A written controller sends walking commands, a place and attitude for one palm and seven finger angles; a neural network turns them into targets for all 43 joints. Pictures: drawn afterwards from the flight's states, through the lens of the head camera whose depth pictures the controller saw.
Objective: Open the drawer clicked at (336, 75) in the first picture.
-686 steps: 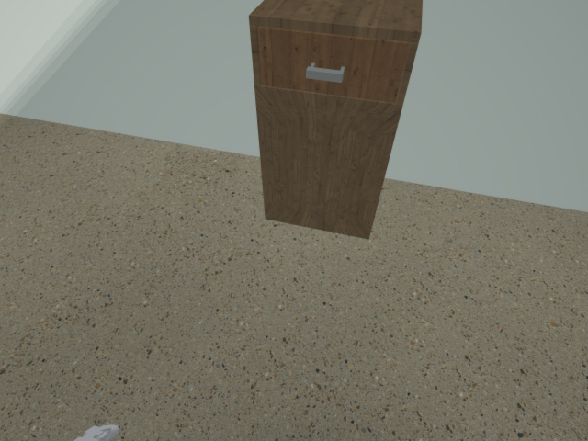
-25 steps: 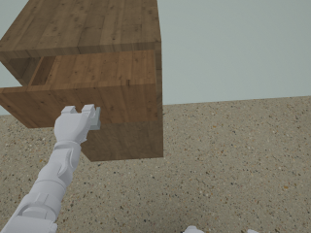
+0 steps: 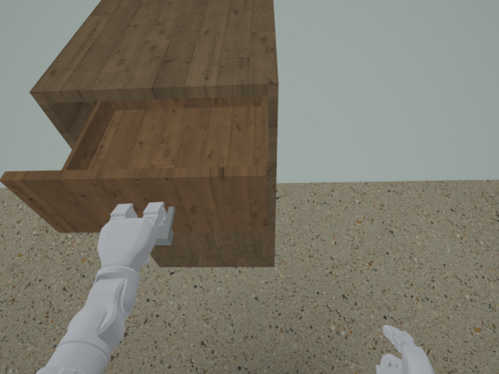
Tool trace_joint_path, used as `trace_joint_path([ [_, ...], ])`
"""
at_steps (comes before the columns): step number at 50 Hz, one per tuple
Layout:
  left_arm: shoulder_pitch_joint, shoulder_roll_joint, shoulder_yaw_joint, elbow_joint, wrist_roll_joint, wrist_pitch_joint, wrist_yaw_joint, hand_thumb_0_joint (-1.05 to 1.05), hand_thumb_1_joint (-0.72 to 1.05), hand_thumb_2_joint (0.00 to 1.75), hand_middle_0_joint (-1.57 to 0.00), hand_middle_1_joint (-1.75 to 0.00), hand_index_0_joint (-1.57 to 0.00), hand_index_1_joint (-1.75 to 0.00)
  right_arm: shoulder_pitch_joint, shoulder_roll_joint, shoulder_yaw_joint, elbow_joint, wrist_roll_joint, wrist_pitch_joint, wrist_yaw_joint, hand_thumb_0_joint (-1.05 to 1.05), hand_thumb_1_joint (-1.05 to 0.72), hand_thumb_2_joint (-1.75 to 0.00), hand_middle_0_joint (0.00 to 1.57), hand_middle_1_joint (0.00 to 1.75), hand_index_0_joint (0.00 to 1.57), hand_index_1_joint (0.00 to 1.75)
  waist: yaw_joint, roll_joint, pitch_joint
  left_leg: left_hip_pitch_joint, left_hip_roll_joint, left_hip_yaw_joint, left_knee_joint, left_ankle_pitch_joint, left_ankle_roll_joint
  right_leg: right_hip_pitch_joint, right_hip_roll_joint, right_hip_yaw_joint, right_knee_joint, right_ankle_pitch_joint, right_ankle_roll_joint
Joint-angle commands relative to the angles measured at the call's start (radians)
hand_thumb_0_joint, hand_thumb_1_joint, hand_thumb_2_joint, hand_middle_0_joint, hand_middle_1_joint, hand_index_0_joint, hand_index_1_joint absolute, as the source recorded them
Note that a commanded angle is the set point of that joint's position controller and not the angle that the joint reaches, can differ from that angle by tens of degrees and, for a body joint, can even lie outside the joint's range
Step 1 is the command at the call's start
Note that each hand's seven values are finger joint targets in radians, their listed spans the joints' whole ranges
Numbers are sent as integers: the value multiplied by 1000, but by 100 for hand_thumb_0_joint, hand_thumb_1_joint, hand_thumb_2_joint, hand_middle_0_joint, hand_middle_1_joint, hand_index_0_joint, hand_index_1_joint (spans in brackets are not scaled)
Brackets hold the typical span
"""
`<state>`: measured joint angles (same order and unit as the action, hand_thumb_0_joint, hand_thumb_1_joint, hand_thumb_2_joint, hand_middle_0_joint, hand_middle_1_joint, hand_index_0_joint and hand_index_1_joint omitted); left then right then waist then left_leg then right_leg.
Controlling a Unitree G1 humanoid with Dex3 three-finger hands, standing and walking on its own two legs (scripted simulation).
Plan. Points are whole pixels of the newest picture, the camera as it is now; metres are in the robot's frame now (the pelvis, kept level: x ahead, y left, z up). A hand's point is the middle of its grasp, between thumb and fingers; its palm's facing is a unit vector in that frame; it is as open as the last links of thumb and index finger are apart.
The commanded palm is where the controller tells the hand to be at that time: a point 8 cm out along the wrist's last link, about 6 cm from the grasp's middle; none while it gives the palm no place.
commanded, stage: pull the drawer open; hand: left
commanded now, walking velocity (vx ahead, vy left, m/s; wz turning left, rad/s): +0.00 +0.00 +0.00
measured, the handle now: (143, 224) +0.36 +0.22 +0.01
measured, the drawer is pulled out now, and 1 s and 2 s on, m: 0.20 0.30 0.29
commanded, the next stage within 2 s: open the thumb to release the handle in 1.10 s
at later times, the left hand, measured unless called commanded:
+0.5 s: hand (133, 286) +0.25 +0.22 -0.01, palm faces -0.01 -0.06 -1.00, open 5.8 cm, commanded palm +0.22 +0.23 +0.04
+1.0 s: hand (129, 311) +0.21 +0.21 -0.01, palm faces -0.01 -0.08 -1.00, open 5.9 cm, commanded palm +0.16 +0.22 +0.04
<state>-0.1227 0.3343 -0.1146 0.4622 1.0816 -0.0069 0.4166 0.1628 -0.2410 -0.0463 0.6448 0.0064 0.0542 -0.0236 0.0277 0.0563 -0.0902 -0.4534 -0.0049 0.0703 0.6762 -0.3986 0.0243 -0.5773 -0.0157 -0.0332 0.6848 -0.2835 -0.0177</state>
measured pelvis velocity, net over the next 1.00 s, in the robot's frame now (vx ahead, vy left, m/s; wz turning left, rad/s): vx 0.00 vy -0.01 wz -0.03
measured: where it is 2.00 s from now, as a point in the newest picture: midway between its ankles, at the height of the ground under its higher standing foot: outside the picture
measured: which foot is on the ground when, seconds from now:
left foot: down 0.00-1.00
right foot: down 0.00-1.00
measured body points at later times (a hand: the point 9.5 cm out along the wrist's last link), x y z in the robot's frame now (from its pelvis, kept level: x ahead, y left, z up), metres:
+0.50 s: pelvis +0.00 -0.01 +0.00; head +0.04 -0.03 +0.45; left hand +0.25 +0.22 +0.04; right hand +0.18 -0.25 -0.11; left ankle -0.04 +0.10 -0.72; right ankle +0.03 -0.11 -0.72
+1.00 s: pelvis +0.00 -0.01 -0.01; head +0.03 -0.04 +0.44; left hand +0.21 +0.21 +0.04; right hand +0.19 -0.24 -0.11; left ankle -0.04 +0.10 -0.72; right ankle +0.03 -0.11 -0.72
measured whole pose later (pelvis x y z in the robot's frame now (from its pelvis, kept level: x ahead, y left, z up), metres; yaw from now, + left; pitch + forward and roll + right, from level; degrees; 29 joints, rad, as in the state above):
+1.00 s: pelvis +0.00 -0.01 -0.01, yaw -2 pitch +8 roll +1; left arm 0.36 0.32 -0.07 0.03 1.08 0.01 0.43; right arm 0.11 -0.22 -0.03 0.62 -0.03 0.03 0.01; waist 0.04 0.05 -0.08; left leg -0.42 0.01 0.09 0.72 -0.44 0.01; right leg -0.57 0.00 -0.01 0.75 -0.32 -0.03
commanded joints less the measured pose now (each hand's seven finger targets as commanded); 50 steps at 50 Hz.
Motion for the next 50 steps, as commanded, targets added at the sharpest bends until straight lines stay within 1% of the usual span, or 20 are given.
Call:
trace_joint_path([
  [1,-139,141,101,-236,-25,13,43,0,90,90,-40,-135,-40,-135,-43,-119,-35,-124,-8,-45,-6,0,-90,-90,20,30,20,30,14,-68,-264,62,-16,-46,-77,383,-17,251,36,9,-52,275,-25],
  [3,-111,148,108,-250,-22,15,44,0,90,90,-40,-135,-40,-135,-52,-117,-34,-128,-10,-47,-7,0,-90,-90,20,30,20,30,18,-69,-256,55,-18,-41,-77,371,-15,257,35,13,-54,277,-26],
  [5,-76,158,123,-287,-20,16,48,0,90,90,-40,-135,-40,-135,-60,-115,-33,-131,-15,-49,-8,0,-90,-90,20,30,20,30,29,-57,-286,66,-19,-37,-75,389,-15,277,32,16,-49,297,-25],
  [8,-56,156,124,-315,-24,18,48,0,90,90,-40,-135,-40,-135,-71,-113,-31,-128,-15,-52,-9,0,-90,-90,20,30,20,30,23,-68,-264,58,-20,-36,-74,373,-16,277,32,23,-53,306,-24],
  [9,-10,176,150,-328,-24,17,49,0,90,90,-40,-135,-40,-135,-80,-114,-32,-131,-16,-54,-10,0,-90,-90,20,30,20,30,38,-60,-274,63,-20,-36,-76,387,-18,292,34,28,-53,312,-27],
  [10,22,165,141,-342,-28,17,49,0,90,90,-40,-135,-40,-135,-82,-109,-30,-135,-16,-55,-8,0,-90,-90,20,30,20,30,41,-47,-272,63,-21,-36,-77,386,-18,293,31,26,-50,313,-26],
  [14,117,183,179,-376,-37,19,50,0,90,90,-40,-135,-40,-135,-107,-109,-27,-141,-17,-57,-10,0,-90,-90,20,30,20,30,53,-79,-256,40,-24,-30,-80,369,-16,322,28,41,-56,342,-24],
  [17,142,174,175,-398,-34,17,56,0,90,90,-40,-135,-40,-135,-115,-104,-25,-139,-18,-61,-10,0,-90,-90,20,30,20,30,48,-79,-236,32,-25,-30,-80,333,-14,305,30,42,-54,308,-22],
  [18,151,172,174,-414,-33,17,58,0,90,90,-40,-135,-40,-135,-118,-104,-27,-139,-19,-63,-10,0,-90,-90,20,30,20,30,49,-57,-235,39,-25,-27,-79,333,-15,300,29,43,-56,307,-23],
  [20,179,197,203,-427,-30,17,64,0,90,90,-40,-135,-40,-135,-122,-104,-26,-138,-21,-63,-11,0,-90,-90,20,30,20,30,53,-69,-242,39,-25,-28,-78,325,-16,306,30,51,-56,301,-22],
  [22,233,178,195,-436,-34,18,66,0,90,90,-40,-135,-40,-135,-131,-99,-24,-143,-20,-64,-10,0,-90,-90,20,30,20,30,59,-65,-222,24,-28,-27,-80,307,-16,304,30,50,-55,288,-24],
  [24,220,189,204,-455,-30,18,69,0,90,90,-40,-135,-40,-135,-142,-101,-24,-141,-19,-64,-12,0,-90,-90,20,30,20,30,54,-48,-218,36,-27,-30,-79,310,-18,290,33,52,-57,275,-26],
  [26,220,167,181,-465,-29,20,74,0,90,90,-40,-135,-40,-135,-142,-97,-23,-144,-22,-69,-11,0,-90,-90,20,30,20,30,53,-41,-201,35,-27,-30,-79,281,-16,272,32,46,-58,240,-25],
  [32,302,154,181,-489,-31,21,77,0,90,90,-40,-135,-40,-135,-154,-93,-22,-147,-24,-76,-11,0,-90,-90,20,30,20,30,61,-77,-202,34,-28,-32,-72,276,-16,271,34,49,-54,238,-23],
  [34,316,165,193,-528,-32,16,80,0,90,90,-40,-135,-40,-135,-157,-96,-24,-151,-26,-77,-9,0,-90,-90,20,30,20,30,65,-49,-213,42,-27,-36,-75,290,-19,279,35,53,-51,243,-27],
  [36,375,121,156,-551,-36,18,81,0,90,90,-40,-135,-40,-135,-160,-88,-22,-158,-26,-78,-3,0,-90,-90,20,30,20,30,63,-54,-199,46,-26,-36,-69,285,-18,259,34,44,-49,232,-26],
  [39,406,144,181,-586,-29,15,88,0,90,90,-40,-135,-40,-135,-166,-93,-21,-164,-32,-78,1,0,-90,-90,20,30,20,30,68,-61,-202,43,-24,-39,-64,289,-19,258,37,50,-45,229,-29],
  [42,445,112,147,-617,-23,14,90,0,90,90,-40,-135,-40,-135,-167,-88,-20,-168,-35,-78,9,0,-90,-90,20,30,20,30,62,-61,-186,42,-22,-41,-54,276,-19,228,38,46,-37,205,-28],
  [44,485,112,149,-645,-20,17,93,0,90,90,-40,-135,-40,-135,-171,-91,-19,-178,-39,-77,14,0,-90,-90,20,30,20,30,73,-32,-196,49,-21,-42,-52,294,-21,229,40,47,-31,206,-33],
  [50,649,107,144,-710,-27,24,82,0,90,90,-40,-135,-40,-135,-175,-85,-10,-199,-40,-71,34,0,-90,-90,20,30,20,30,91,-29,-197,39,-15,-44,-34,359,-21,242,40,55,-2,257,-36],
])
